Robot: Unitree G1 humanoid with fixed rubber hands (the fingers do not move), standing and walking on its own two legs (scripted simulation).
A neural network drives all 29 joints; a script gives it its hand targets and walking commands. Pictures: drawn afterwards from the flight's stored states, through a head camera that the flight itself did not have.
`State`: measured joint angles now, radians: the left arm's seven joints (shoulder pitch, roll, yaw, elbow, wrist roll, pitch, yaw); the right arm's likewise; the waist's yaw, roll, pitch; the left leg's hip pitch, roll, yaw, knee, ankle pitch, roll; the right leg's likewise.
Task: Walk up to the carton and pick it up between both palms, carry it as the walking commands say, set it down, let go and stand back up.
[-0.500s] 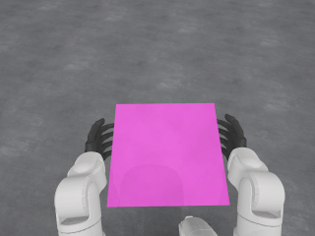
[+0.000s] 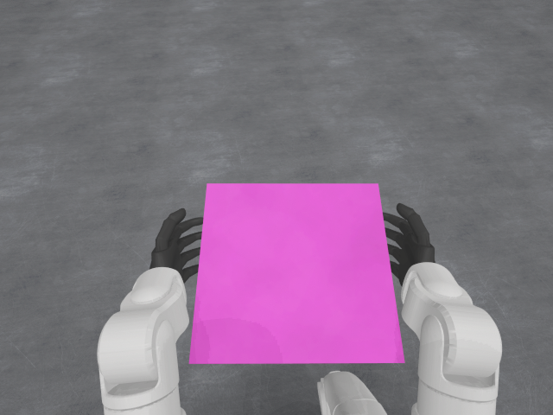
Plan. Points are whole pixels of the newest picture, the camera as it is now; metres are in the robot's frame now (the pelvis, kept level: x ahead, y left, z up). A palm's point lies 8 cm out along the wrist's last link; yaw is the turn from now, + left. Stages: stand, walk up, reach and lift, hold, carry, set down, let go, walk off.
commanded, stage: carry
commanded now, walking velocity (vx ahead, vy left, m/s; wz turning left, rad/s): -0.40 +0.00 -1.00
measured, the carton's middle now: (290, 287) +0.28 +0.00 +0.02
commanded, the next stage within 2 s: none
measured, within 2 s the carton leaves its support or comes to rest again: neither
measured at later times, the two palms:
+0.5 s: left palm (234, 258) +0.29 +0.08 +0.09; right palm (492, 342) +0.18 -0.20 +0.11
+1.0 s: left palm (322, 356) +0.17 -0.03 +0.09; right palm out of the picture -0.03 -0.25 +0.11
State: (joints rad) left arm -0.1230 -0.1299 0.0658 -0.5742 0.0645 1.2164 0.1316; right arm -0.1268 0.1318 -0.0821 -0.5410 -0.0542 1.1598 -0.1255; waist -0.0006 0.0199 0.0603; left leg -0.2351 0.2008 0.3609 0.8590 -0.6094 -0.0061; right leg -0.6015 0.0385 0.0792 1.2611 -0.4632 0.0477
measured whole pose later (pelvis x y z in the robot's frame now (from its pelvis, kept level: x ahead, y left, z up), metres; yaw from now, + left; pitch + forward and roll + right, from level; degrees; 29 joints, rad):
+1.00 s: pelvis -0.13 +0.05 +0.02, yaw -44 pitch +3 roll -1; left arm -0.12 -0.13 0.07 -0.59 0.06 1.21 0.12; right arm -0.13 0.13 -0.07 -0.56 -0.05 1.16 -0.14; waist 0.01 -0.08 0.12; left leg -0.31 0.03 0.07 0.67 -0.40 -0.04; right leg -0.49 0.22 0.28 0.57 -0.11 0.01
